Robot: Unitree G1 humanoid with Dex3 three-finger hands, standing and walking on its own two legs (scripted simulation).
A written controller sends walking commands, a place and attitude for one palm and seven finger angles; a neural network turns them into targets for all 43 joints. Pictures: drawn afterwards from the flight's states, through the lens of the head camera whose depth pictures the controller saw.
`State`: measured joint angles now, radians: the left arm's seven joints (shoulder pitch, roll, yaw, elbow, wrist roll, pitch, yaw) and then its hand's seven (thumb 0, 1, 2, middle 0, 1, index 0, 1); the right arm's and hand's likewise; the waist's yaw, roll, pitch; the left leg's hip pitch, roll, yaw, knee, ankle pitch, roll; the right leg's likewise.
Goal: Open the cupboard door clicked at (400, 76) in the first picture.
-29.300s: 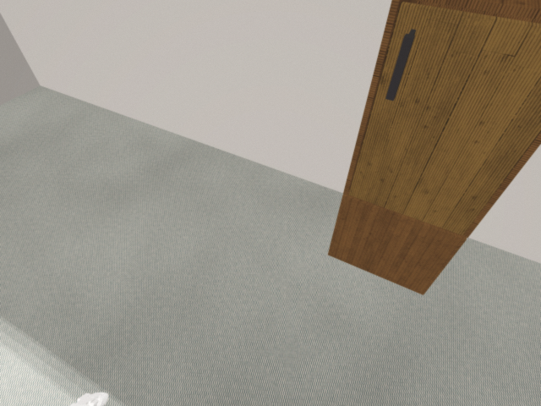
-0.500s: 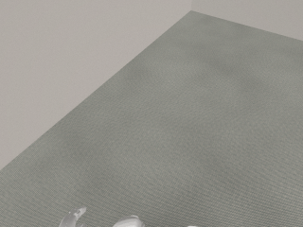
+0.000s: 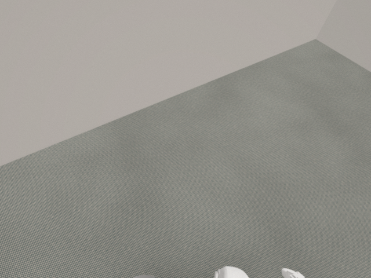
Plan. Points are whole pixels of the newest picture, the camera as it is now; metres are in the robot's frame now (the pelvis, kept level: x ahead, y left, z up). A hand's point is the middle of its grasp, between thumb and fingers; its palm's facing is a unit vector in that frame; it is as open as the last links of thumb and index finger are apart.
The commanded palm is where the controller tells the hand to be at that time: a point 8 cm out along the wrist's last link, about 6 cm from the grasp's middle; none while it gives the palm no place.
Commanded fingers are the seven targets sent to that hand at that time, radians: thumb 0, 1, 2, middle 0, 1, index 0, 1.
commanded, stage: turn to face it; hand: left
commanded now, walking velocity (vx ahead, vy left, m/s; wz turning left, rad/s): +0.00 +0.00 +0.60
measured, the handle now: out of the picture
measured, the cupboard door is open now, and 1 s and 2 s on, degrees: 46 46 46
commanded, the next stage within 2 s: none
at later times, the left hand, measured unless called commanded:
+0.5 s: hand out of the picture +0.02 +0.16 -0.15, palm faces +0.33 -0.91 -0.25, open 7.3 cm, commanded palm none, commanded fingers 0.00 0.90 0.90 -0.20 -0.30 -0.20 -0.30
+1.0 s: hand out of the picture +0.00 +0.21 -0.15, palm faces +0.56 -0.79 -0.25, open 7.4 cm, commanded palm none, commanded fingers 0.00 0.90 0.90 -0.20 -0.30 -0.20 -0.30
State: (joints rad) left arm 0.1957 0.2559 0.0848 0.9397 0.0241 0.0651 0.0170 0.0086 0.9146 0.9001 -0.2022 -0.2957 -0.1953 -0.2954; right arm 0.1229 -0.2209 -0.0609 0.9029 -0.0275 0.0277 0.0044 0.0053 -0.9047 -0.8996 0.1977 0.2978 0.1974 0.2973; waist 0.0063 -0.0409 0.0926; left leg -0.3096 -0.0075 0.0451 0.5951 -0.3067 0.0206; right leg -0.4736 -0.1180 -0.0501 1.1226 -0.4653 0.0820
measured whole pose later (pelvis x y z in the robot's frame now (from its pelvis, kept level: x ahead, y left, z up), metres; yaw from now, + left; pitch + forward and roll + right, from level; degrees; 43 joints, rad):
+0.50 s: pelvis +0.01 -0.04 +0.01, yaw +19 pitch +0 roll +2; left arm 0.20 0.17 0.05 0.89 0.03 0.00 0.03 0.00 0.92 0.90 -0.21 -0.30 -0.20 -0.30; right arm 0.13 -0.23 -0.08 0.96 -0.02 0.09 0.03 0.01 -0.91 -0.90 0.20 0.30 0.19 0.30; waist -0.02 -0.01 0.12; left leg -0.42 0.03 0.06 0.92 -0.45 -0.06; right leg -0.20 -0.15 -0.25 0.53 -0.32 0.01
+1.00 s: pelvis +0.01 -0.02 +0.01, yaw +35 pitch +1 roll -1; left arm 0.12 0.21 0.07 0.88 0.02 0.05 0.02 0.01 0.91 0.90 -0.20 -0.30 -0.19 -0.30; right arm 0.20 -0.21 -0.07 0.94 -0.03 0.04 0.01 0.01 -0.90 -0.90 0.20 0.30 0.20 0.30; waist -0.03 0.01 0.09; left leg -0.30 -0.05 -0.08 0.51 -0.22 0.03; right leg -0.40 -0.05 0.00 0.82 -0.41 0.08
